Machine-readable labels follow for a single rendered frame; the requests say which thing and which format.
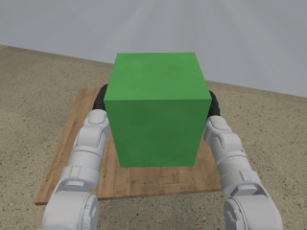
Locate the table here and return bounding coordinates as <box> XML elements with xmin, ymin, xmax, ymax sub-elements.
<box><xmin>34</xmin><ymin>88</ymin><xmax>223</xmax><ymax>206</ymax></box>

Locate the left robot forearm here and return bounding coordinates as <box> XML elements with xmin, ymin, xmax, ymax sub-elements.
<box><xmin>41</xmin><ymin>109</ymin><xmax>110</xmax><ymax>228</ymax></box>

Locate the robot left upper arm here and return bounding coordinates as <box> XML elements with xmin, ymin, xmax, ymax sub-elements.
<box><xmin>34</xmin><ymin>191</ymin><xmax>99</xmax><ymax>230</ymax></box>

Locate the carton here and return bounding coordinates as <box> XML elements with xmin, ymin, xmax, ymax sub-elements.
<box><xmin>104</xmin><ymin>52</ymin><xmax>212</xmax><ymax>168</ymax></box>

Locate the right robot forearm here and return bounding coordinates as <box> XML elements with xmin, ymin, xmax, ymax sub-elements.
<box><xmin>202</xmin><ymin>115</ymin><xmax>284</xmax><ymax>230</ymax></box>

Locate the right robot hand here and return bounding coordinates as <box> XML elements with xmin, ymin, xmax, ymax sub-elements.
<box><xmin>206</xmin><ymin>90</ymin><xmax>221</xmax><ymax>121</ymax></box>

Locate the robot right upper arm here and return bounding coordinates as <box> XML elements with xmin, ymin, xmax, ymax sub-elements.
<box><xmin>224</xmin><ymin>195</ymin><xmax>283</xmax><ymax>230</ymax></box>

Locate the left robot hand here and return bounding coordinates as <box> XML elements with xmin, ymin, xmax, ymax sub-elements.
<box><xmin>92</xmin><ymin>83</ymin><xmax>108</xmax><ymax>111</ymax></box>

